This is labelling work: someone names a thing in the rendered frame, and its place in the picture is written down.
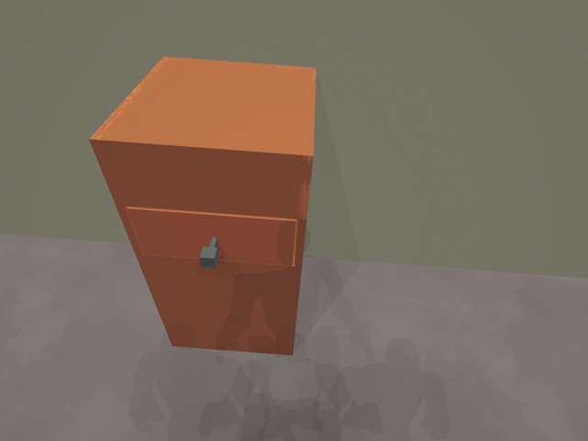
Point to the drawer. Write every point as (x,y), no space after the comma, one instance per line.
(241,238)

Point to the cabinet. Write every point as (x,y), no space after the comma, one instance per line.
(223,137)

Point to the handle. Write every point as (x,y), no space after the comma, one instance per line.
(209,255)

